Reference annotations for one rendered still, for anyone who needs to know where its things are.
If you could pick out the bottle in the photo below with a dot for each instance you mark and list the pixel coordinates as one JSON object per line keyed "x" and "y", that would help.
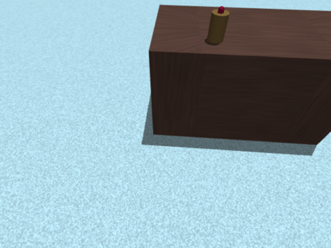
{"x": 218, "y": 24}

